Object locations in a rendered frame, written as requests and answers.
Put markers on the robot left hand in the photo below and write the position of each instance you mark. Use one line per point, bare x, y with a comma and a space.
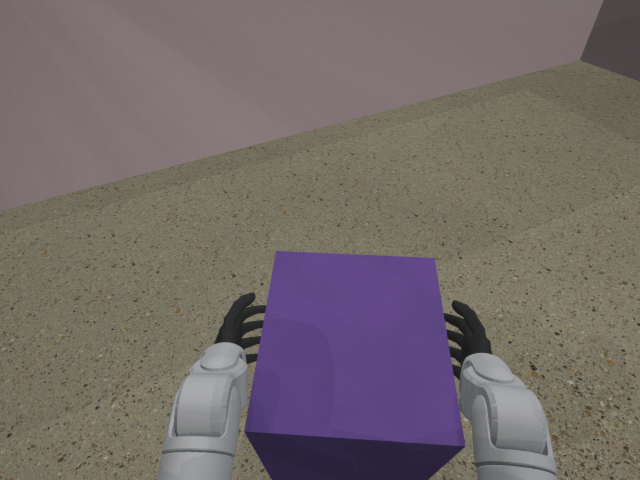
233, 327

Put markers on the carton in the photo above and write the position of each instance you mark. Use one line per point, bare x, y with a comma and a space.
353, 378

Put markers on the robot left forearm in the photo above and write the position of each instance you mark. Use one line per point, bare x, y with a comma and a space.
202, 431

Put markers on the robot right forearm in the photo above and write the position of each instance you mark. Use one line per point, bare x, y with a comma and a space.
511, 437

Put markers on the robot right hand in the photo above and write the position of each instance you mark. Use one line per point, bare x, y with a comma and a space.
473, 340

